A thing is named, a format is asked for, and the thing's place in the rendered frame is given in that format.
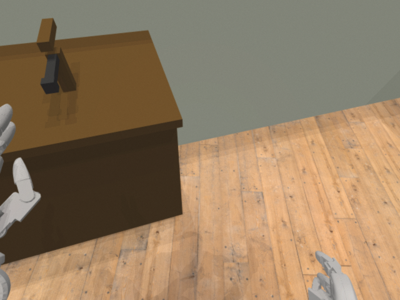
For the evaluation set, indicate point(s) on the robot left hand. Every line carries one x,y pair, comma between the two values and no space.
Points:
18,205

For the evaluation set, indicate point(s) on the robot right hand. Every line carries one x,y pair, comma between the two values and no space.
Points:
337,287

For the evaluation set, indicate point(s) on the counter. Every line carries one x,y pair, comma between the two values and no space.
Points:
102,152

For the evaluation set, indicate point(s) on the tap lever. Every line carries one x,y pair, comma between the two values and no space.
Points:
50,81

